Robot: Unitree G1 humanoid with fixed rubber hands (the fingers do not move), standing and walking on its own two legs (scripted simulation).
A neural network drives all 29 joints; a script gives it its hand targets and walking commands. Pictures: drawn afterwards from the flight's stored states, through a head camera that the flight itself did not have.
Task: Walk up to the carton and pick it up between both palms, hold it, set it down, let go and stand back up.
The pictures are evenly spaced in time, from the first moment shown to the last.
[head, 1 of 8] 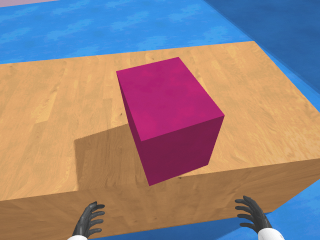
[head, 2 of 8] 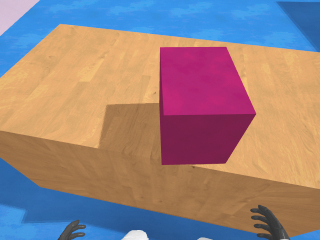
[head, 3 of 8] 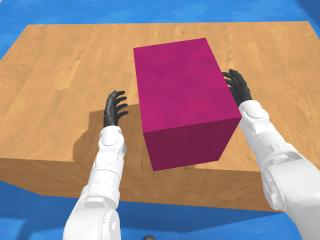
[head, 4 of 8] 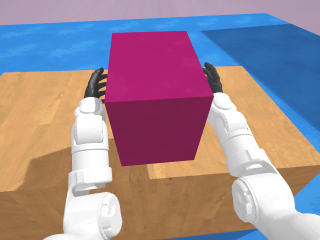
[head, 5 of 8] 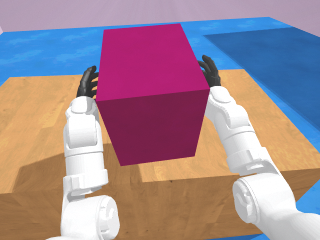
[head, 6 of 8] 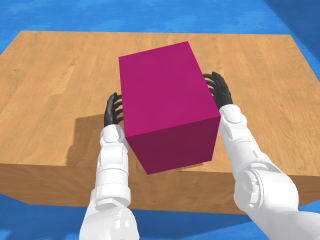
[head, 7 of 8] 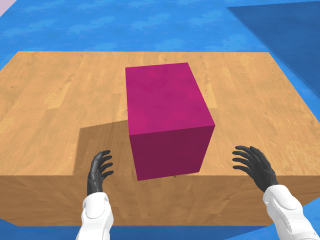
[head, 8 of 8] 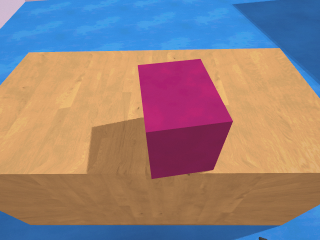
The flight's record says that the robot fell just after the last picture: no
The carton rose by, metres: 0.19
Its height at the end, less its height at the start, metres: +0.00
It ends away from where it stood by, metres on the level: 0.01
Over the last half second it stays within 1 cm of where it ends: yes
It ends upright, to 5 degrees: yes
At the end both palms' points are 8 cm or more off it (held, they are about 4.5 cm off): yes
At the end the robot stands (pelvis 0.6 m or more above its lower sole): yes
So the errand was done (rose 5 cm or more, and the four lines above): yes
